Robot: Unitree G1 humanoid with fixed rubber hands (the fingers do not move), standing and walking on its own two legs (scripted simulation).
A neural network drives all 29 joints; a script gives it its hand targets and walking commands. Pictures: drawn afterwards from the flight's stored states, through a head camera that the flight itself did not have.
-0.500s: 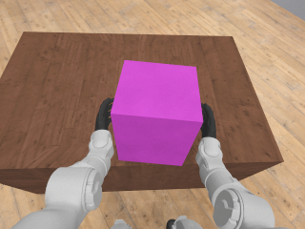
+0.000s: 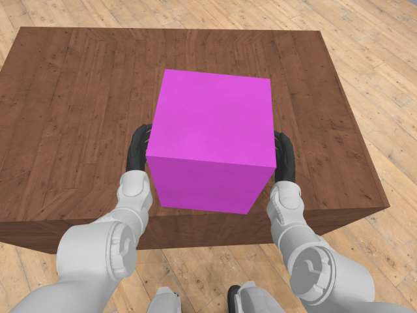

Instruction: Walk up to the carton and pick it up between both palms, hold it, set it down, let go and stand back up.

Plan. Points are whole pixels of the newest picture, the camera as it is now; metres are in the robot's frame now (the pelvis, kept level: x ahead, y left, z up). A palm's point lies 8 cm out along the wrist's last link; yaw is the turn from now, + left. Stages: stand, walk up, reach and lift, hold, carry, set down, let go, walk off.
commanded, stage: set down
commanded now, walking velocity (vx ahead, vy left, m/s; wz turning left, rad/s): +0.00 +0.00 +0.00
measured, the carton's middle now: (210, 149) +0.45 -0.02 -0.04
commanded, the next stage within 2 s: none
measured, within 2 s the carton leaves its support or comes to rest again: neither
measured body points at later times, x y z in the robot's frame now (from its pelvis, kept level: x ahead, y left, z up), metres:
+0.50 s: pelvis +0.00 -0.01 +0.00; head +0.13 +0.00 +0.43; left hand +0.43 +0.13 -0.04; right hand +0.38 -0.19 -0.04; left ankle +0.03 +0.12 -0.69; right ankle +0.03 -0.14 -0.69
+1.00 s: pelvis -0.03 -0.01 -0.01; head +0.04 +0.00 +0.43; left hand +0.43 +0.17 +0.04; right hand +0.39 -0.23 +0.06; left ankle +0.03 +0.12 -0.69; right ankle +0.03 -0.14 -0.69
